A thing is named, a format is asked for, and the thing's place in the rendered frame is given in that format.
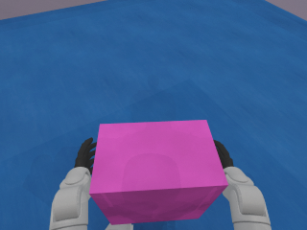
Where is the right robot forearm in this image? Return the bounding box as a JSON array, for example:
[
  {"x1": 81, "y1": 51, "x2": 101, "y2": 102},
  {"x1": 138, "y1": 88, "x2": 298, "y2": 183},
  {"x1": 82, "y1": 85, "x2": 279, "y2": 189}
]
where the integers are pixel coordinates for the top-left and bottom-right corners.
[{"x1": 223, "y1": 166, "x2": 272, "y2": 230}]

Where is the carton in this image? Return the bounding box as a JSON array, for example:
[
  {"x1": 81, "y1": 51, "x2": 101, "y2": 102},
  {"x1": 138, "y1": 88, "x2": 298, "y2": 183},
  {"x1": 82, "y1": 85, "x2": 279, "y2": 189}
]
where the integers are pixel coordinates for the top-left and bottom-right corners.
[{"x1": 89, "y1": 120, "x2": 228, "y2": 225}]

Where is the robot left hand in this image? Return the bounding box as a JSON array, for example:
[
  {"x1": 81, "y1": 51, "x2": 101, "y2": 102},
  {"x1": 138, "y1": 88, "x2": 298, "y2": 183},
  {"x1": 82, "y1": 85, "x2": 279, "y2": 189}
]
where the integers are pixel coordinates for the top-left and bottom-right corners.
[{"x1": 74, "y1": 137, "x2": 97, "y2": 175}]

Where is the left robot forearm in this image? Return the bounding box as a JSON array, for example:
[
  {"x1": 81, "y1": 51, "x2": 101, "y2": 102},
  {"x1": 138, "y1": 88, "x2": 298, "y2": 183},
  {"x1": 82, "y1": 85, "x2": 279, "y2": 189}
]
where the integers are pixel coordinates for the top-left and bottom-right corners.
[{"x1": 49, "y1": 167, "x2": 91, "y2": 230}]

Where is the robot right hand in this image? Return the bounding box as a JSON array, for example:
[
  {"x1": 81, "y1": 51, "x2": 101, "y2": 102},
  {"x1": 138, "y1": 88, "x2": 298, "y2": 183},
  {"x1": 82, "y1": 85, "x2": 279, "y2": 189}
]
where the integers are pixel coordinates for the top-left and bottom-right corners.
[{"x1": 213, "y1": 139, "x2": 234, "y2": 169}]

